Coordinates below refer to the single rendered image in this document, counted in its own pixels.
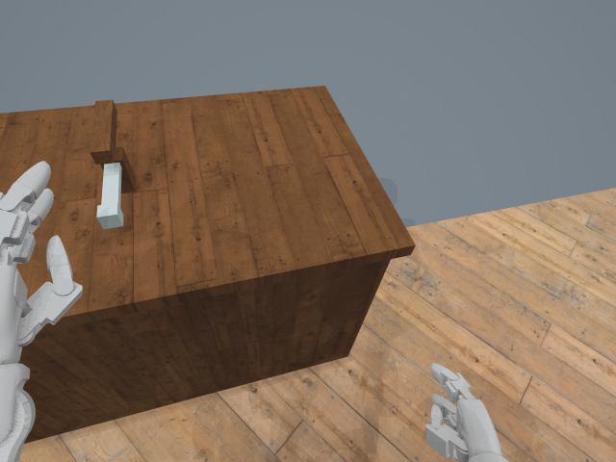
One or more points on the left robot forearm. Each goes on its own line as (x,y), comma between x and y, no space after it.
(17,411)

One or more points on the counter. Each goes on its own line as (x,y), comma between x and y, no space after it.
(255,236)

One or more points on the robot right hand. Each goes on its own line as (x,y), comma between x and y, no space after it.
(469,430)

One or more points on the tap lever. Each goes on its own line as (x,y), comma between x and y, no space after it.
(109,213)

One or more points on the robot left hand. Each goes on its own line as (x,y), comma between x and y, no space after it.
(22,209)

